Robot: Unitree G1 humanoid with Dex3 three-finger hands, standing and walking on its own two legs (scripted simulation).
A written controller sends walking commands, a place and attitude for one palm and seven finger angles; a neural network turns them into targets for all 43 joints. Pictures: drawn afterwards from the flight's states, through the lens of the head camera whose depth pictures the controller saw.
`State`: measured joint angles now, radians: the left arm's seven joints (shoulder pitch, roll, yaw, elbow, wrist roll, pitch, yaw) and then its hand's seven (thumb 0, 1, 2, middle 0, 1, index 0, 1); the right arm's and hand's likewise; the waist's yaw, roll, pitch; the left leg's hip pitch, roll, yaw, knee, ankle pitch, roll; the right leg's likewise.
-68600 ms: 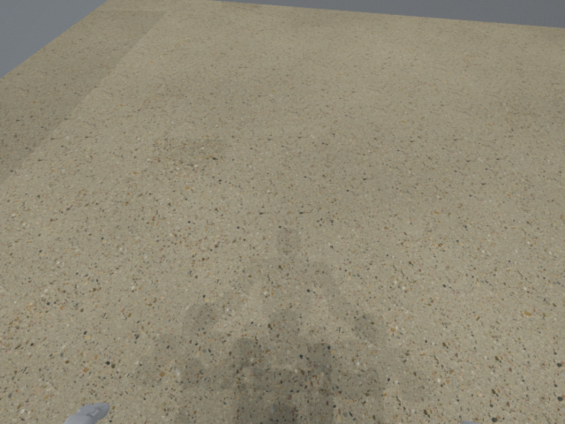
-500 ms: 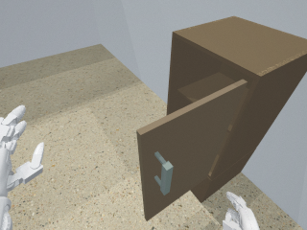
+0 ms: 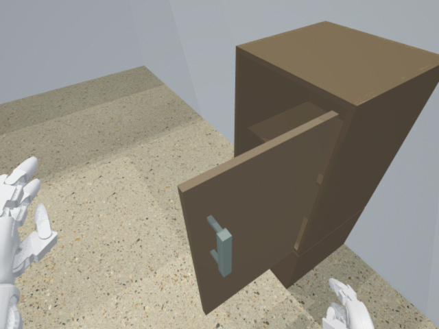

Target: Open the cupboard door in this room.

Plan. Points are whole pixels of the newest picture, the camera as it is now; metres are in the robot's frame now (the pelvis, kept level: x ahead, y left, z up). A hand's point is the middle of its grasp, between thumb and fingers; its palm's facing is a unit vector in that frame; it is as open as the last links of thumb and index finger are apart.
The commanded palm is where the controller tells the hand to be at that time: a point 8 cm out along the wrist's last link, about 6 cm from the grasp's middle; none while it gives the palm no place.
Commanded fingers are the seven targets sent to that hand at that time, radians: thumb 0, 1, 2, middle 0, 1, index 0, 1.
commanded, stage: step back with the hand held close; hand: left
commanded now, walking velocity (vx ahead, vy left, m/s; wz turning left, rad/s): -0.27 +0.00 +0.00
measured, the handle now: (218, 246) +0.28 +0.04 -0.01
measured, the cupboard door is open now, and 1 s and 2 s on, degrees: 90 90 90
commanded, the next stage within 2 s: stop stepping back and stand still in 1.42 s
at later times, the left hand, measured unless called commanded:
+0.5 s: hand (39, 250) +0.17 +0.27 +0.16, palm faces +0.35 -0.79 -0.50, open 7.4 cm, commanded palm +0.10 +0.31 +0.17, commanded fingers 0.00 0.90 0.90 -0.20 -0.30 -0.20 -0.30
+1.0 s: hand out of the picture +0.09 +0.29 +0.16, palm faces +0.46 -0.75 -0.48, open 7.4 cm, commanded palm +0.02 +0.33 +0.17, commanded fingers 0.00 0.90 0.90 -0.20 -0.30 -0.20 -0.30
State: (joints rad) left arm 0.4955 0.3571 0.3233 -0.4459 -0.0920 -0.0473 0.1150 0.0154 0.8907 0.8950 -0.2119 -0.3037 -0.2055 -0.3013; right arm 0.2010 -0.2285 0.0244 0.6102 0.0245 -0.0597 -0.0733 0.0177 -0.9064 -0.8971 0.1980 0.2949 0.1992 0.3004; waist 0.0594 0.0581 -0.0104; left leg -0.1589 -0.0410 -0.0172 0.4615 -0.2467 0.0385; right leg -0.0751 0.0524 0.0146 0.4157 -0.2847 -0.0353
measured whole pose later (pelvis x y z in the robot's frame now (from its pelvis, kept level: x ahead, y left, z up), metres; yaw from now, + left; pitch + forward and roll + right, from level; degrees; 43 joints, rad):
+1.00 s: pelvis -0.11 +0.02 -0.02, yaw +2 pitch +1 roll -3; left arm 0.53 0.42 0.46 -0.54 -0.03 -0.21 0.16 0.01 0.89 0.90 -0.21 -0.30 -0.21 -0.30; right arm 0.19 -0.19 -0.01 0.60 -0.01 -0.05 -0.06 0.02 -0.90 -0.90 0.20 0.30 0.20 0.30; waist 0.00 0.02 0.03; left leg -0.50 -0.02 0.00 0.59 -0.12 0.07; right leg -0.31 0.09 0.07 0.60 -0.31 0.00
